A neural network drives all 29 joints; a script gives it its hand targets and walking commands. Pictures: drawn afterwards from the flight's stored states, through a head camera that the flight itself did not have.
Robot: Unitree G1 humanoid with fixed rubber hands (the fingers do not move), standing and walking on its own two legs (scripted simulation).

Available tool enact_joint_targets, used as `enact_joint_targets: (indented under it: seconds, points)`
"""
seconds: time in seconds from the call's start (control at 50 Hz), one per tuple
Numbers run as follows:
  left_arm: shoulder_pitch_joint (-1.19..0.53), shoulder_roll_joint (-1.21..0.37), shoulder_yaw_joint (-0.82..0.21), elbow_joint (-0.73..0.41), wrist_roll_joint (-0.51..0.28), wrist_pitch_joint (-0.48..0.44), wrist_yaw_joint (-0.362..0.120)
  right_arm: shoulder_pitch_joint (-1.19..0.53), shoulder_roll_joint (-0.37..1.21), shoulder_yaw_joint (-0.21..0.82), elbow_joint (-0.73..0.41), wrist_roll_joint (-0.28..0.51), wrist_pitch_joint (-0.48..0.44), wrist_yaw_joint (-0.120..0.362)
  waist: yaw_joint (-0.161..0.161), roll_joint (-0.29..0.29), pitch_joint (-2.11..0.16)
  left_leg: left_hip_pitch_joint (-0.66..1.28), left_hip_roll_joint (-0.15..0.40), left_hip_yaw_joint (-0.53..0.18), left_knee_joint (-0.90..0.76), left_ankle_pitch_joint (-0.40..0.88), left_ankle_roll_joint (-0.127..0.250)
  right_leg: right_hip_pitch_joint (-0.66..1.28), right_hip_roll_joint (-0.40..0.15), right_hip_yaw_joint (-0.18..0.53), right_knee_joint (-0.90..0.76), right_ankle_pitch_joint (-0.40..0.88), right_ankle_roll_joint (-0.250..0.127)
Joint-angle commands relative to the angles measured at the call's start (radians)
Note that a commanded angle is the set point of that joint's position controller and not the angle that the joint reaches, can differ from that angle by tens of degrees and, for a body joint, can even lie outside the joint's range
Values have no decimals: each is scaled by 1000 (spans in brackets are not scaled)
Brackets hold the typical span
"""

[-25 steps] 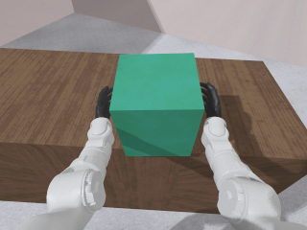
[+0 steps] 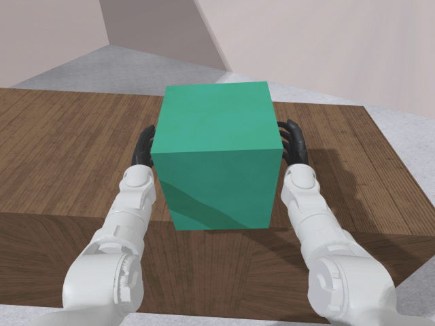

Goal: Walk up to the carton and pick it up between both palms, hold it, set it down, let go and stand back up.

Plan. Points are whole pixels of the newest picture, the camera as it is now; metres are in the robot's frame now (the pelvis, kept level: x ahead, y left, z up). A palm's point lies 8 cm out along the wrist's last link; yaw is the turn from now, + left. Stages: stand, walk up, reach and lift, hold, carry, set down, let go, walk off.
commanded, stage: reach and lift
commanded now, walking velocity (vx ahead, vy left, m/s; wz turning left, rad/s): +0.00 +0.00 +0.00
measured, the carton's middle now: (219, 159) +0.45 +0.03 +0.09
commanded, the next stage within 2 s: hold in 1.72 s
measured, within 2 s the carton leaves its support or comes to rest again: neither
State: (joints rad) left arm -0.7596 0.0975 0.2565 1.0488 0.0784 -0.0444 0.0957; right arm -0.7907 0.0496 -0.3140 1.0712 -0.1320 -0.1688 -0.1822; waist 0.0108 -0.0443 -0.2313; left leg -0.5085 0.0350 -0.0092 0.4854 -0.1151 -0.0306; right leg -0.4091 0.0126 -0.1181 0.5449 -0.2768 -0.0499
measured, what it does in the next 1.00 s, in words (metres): stands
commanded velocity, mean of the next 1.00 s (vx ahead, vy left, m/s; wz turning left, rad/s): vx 0.00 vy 0.00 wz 0.00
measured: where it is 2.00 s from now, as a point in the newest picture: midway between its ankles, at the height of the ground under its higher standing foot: outside the picture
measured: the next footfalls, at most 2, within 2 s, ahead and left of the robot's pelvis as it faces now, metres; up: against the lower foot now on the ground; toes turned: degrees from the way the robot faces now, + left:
none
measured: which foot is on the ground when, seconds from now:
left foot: down 0.00-1.00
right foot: down 0.00-1.00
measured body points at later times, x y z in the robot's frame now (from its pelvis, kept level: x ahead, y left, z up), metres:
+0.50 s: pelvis -0.02 +0.02 +0.00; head -0.07 +0.05 +0.45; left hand +0.41 +0.19 +0.19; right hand +0.40 -0.11 +0.19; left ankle +0.07 +0.14 -0.73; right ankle +0.00 -0.08 -0.73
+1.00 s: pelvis -0.02 +0.02 +0.00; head -0.07 +0.05 +0.45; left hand +0.41 +0.18 +0.20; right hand +0.39 -0.12 +0.20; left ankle +0.07 +0.14 -0.73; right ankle +0.00 -0.08 -0.73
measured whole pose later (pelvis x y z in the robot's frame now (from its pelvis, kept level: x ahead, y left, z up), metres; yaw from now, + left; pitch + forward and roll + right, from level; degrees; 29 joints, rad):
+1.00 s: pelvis -0.02 +0.02 +0.00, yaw +0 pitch +5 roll -2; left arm -0.94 0.12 0.22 0.82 0.08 0.54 0.13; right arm -0.90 -0.02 -0.28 0.91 0.05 0.28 -0.19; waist -0.04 -0.04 -0.23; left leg -0.47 0.04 -0.01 0.49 -0.10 -0.01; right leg -0.34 0.02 -0.12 0.48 -0.22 -0.03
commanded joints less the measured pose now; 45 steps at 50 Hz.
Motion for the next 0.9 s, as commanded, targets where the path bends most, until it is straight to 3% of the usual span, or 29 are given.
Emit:
enact_joint_targets:
  seconds: [0.0, 0.06, 0.2, 0.24, 0.3, 0.32, 0.44, 0.48, 0.5, 0.52, 0.56, 0.58, 0.68, 0.8, 0.82, 0.84, 0.88]
  points:
    - [-1118, -693, -412, -470, -102, 8, -156, -919, 623, 450, -307, 109, 32, 137, -20, 85, -605, 532, -49, 47, -53, 233, 21, 287, -2, 88, -194, 354, 105]
    - [-1150, -709, -394, -480, -109, 78, -153, -1001, 591, 423, -328, 134, 73, 144, -21, 98, -579, 573, -46, 41, -66, 215, 22, 253, 1, 77, -217, 267, 99]
    - [-1081, -749, -317, -329, -72, 228, -164, -1234, 532, 368, -402, 166, 133, 153, -6, 69, -467, 608, -39, 25, -104, 126, 29, 204, 8, 66, -265, 138, 92]
    - [-1117, -777, -352, -375, -86, 246, -161, -1277, 530, 356, -429, 183, 139, 153, -25, 109, -503, 620, -36, 16, -96, 136, 14, 201, 11, 57, -260, 155, 86]
    - [-1124, -766, -311, -360, -67, 277, -159, -1279, 525, 339, -397, 192, 172, 155, -20, 100, -449, 629, -32, 8, -108, 106, 17, 192, 9, 61, -274, 122, 90]
    - [-1123, -765, -298, -367, -61, 288, -158, -1295, 534, 358, -402, 207, 180, 157, -1, 93, -452, 631, -34, 15, -110, 113, 20, 203, 11, 59, -275, 119, 91]
    - [-1150, -793, -340, -396, -89, 336, -145, -1299, 500, 328, -389, 229, 225, 156, -53, 151, -457, 654, -19, -10, -115, 70, -6, 168, 17, 66, -278, 104, 75]
    - [-1170, -799, -360, -445, -100, 348, -136, -1301, 507, 349, -400, 246, 238, 156, -54, 154, -494, 677, -19, -8, -108, 102, -13, 168, 22, 60, -275, 119, 75]
    - [-1159, -822, -379, -452, -107, 359, -132, -1296, 489, 339, -405, 249, 244, 157, -71, 173, -504, 688, -12, -13, -111, 103, -24, 152, 25, 59, -274, 121, 70]
    - [-1163, -823, -386, -475, -114, 362, -128, -1303, 500, 356, -427, 260, 248, 155, -64, 169, -529, 698, -16, -12, -99, 137, -24, 166, 27, 61, -274, 147, 69]
    - [-1163, -847, -423, -504, -134, 376, -119, -1297, 488, 360, -450, 272, 258, 155, -85, 193, -550, 721, -9, -26, -97, 137, -37, 149, 35, 60, -269, 147, 64]
    - [-1135, -844, -408, -499, -124, 390, -114, -1292, 487, 375, -447, 284, 269, 157, -68, 190, -537, 726, -12, -22, -89, 174, -35, 146, 34, 61, -274, 153, 65]
    - [-1134, -830, -421, -543, -138, 433, -111, -1285, 475, 401, -492, 315, 314, 146, -81, 189, -531, 726, -17, -29, -85, 158, -29, 155, 34, 67, -273, 153, 69]
    - [-1117, -790, -389, -580, -135, 467, -111, -1297, 512, 472, -546, 376, 358, 140, -34, 167, -554, 714, -32, -20, -74, 211, -6, 186, 36, 74, -261, 194, 84]
    - [-1122, -801, -408, -592, -139, 473, -110, -1261, 496, 455, -523, 373, 371, 140, -60, 189, -545, 723, -25, -27, -79, 203, -18, 173, 35, 77, -255, 199, 82]
    - [-1107, -784, -388, -566, -126, 485, -113, -1265, 495, 459, -513, 378, 380, 139, -48, 183, -513, 709, -29, -23, -85, 188, -12, 174, 36, 78, -259, 175, 82]
    - [-1125, -791, -409, -597, -143, 493, -114, -1266, 491, 456, -525, 385, 388, 139, -59, 197, -524, 714, -26, -25, -86, 168, -15, 161, 33, 75, -258, 167, 82]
